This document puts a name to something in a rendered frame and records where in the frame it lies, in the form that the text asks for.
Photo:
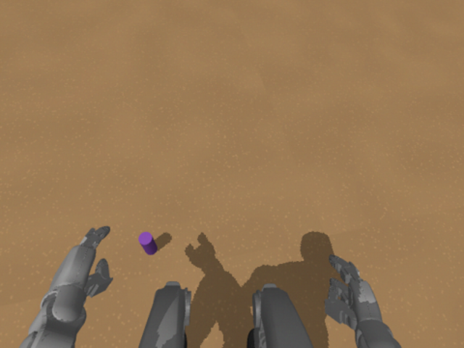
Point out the left robot arm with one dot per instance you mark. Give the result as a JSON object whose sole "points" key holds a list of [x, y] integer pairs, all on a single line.
{"points": [[61, 317]]}

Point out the right robot arm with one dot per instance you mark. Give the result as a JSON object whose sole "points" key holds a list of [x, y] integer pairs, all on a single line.
{"points": [[374, 334]]}

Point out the right robot hand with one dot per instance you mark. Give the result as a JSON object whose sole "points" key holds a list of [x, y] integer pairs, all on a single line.
{"points": [[357, 303]]}

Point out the can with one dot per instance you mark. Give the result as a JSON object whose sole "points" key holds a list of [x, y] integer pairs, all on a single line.
{"points": [[147, 242]]}

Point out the left robot hand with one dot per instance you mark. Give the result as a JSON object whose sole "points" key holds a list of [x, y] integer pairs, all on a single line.
{"points": [[76, 267]]}

